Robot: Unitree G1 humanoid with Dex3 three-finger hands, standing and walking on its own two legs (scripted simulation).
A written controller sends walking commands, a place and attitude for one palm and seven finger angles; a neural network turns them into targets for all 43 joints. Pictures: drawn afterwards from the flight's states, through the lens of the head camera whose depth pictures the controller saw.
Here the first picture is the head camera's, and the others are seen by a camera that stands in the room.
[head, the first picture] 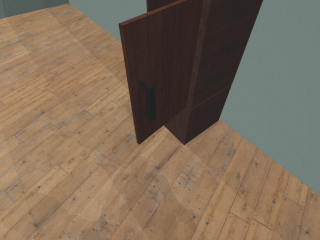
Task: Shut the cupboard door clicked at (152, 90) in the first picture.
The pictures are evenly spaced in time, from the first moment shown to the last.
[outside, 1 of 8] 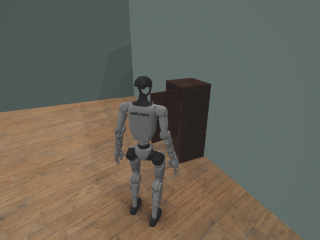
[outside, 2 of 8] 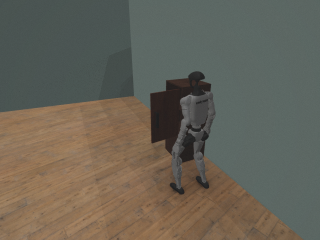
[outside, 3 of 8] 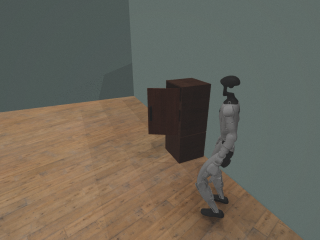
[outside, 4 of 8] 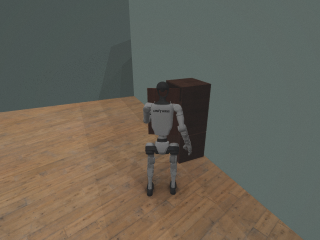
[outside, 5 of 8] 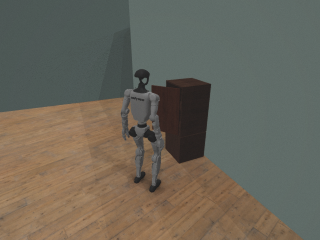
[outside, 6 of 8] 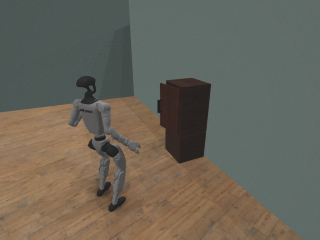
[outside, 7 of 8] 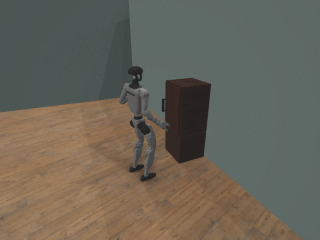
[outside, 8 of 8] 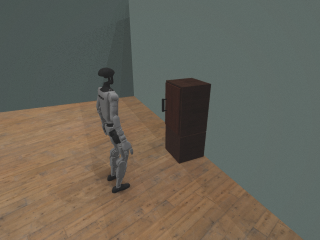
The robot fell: no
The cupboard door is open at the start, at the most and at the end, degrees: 97 97 0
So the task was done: yes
